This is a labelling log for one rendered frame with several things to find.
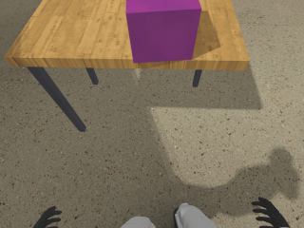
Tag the carton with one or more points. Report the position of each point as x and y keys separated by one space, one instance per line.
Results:
x=162 y=30

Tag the robot left thigh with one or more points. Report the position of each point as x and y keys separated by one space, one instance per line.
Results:
x=139 y=222

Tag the right robot hand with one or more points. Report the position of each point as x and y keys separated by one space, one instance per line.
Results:
x=275 y=218

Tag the table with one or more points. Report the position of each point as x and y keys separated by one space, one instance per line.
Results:
x=94 y=34

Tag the left robot hand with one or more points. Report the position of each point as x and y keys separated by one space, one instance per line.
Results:
x=46 y=219

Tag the robot thigh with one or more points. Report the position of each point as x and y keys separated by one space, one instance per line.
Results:
x=139 y=222
x=191 y=217

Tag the robot right thigh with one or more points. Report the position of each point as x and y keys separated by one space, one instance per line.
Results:
x=191 y=217

